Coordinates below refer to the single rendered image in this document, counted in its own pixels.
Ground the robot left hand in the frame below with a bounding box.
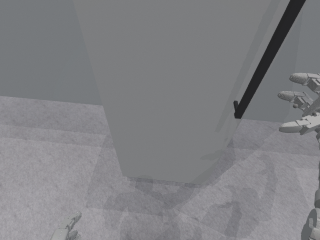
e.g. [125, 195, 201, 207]
[50, 212, 82, 240]

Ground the robot right hand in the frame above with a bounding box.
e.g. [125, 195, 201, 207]
[277, 73, 320, 135]

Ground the robot right upper arm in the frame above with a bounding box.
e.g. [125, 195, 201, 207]
[301, 207, 320, 240]

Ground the handle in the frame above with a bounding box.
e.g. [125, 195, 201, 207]
[233, 0, 306, 119]

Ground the fridge door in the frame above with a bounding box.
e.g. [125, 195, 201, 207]
[73, 0, 309, 185]

